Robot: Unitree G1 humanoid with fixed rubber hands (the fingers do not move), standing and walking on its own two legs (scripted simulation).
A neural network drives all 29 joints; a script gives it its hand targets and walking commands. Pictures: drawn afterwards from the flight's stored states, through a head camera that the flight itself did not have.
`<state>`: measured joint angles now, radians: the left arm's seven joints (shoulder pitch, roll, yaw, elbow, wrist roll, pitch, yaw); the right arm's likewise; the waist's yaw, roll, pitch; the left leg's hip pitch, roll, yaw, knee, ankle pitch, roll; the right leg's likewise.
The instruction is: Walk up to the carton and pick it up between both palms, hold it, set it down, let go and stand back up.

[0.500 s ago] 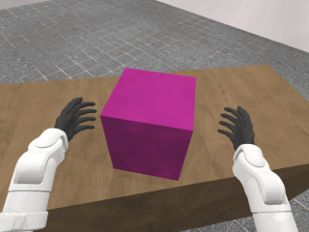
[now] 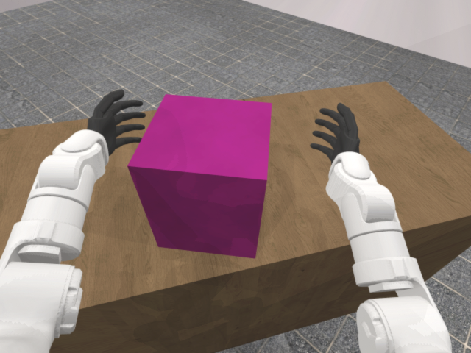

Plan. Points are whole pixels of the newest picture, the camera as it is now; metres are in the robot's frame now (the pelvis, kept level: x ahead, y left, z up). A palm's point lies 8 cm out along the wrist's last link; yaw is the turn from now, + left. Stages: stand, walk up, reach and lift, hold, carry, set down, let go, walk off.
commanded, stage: reach and lift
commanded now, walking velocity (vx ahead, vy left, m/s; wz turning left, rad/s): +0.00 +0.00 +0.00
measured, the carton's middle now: (211, 178) +0.46 -0.02 +0.04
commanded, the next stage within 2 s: none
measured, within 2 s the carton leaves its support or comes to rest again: neither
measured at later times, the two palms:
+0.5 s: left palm (100, 123) +0.49 +0.15 +0.18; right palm (326, 141) +0.40 -0.21 +0.16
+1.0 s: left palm (132, 164) +0.48 +0.12 +0.08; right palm (316, 185) +0.38 -0.21 +0.06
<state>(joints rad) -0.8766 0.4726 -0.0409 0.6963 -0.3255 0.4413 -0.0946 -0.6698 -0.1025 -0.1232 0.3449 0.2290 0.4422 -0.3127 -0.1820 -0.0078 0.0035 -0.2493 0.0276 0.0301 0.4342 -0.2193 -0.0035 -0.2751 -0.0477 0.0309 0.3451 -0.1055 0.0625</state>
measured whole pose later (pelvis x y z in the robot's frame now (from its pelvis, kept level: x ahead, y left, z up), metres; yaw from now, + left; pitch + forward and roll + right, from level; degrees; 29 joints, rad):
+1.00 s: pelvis +0.01 +0.00 -0.01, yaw +0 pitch +12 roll -1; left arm -1.00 0.33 -0.05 1.31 -0.25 -0.02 -0.06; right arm -0.72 -0.01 -0.13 0.89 0.14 -0.01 -0.31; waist -0.21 0.02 -0.12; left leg -0.50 0.04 0.00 0.54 -0.26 -0.01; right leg -0.50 -0.04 0.00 0.42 -0.13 0.06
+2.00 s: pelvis -0.01 +0.00 -0.02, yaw +0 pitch +17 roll -3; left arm -1.10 0.30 -0.06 1.36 -0.16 -0.06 -0.02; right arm -0.87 0.09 -0.29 1.03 0.05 -0.09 -0.34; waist -0.21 -0.01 -0.18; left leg -0.69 0.06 -0.02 0.66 -0.28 -0.02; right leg -0.67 -0.02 -0.02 0.50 -0.13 0.05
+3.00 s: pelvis +0.02 -0.01 +0.00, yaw +1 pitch +8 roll -2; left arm -0.95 0.16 0.35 1.25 0.32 -0.17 -0.08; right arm -0.69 0.20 -0.58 0.97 -0.30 -0.39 -0.22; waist -0.15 -0.04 -0.02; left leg -0.32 0.05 -0.01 0.40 -0.22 -0.02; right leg -0.29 -0.03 -0.04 0.20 -0.05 0.05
